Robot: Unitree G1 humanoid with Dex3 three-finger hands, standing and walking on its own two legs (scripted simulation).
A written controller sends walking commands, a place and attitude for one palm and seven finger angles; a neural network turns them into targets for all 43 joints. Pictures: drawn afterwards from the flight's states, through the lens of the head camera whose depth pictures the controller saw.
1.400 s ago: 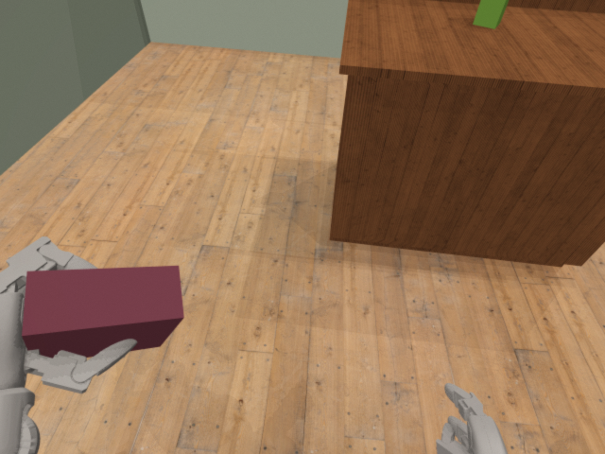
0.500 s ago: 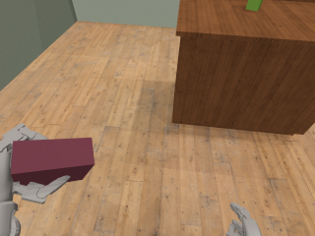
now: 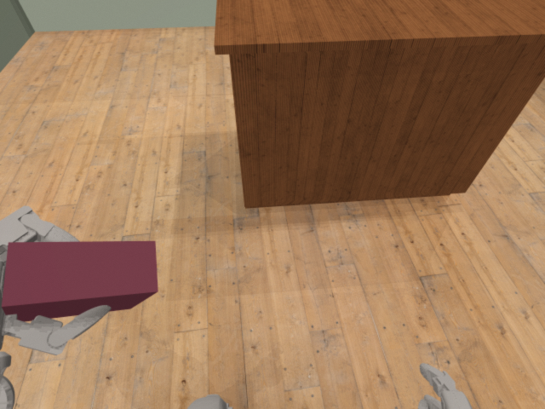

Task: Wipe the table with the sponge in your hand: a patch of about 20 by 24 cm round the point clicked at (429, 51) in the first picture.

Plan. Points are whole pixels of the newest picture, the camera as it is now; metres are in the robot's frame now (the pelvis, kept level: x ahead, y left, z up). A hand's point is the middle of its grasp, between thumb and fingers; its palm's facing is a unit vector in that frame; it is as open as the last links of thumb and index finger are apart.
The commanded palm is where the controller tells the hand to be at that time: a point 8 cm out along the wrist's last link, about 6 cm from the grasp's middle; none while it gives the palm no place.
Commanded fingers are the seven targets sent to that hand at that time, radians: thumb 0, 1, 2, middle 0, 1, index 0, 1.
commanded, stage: walk to a spot facing it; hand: left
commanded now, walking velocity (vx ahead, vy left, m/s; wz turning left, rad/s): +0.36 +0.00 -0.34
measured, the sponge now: (103, 280) +0.23 +0.20 +0.14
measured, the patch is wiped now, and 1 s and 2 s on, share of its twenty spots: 0.00 0.00 0.00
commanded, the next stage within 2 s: take the last steps up to it in 0.70 s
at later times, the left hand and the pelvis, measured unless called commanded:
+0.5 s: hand (198, 145) +0.43 +0.13 +0.16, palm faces +0.21 -0.81 -0.55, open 9.6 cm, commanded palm +0.37 +0.18 +0.17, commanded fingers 0.00 0.10 1.30 -1.20 -1.60 -1.20 -1.60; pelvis +0.16 -0.05 -0.03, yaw -12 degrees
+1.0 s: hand (228, 100) +0.54 +0.10 +0.17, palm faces +0.31 -0.87 -0.38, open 9.6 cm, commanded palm +0.51 +0.14 +0.17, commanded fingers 0.00 0.10 1.30 -1.20 -1.60 -1.20 -1.60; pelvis +0.30 -0.10 -0.02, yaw -12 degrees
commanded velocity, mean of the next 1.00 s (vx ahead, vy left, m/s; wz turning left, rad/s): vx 0.30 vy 0.00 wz -0.08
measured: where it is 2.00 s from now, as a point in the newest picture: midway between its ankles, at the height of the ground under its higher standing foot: (334, 340)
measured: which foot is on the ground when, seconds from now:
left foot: up 0.00-0.10, down 0.12-0.50, up 0.52-0.96, down 0.98-1.00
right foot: down 0.00-0.12, up 0.14-0.48, down 0.50-0.98, up 1.00-1.00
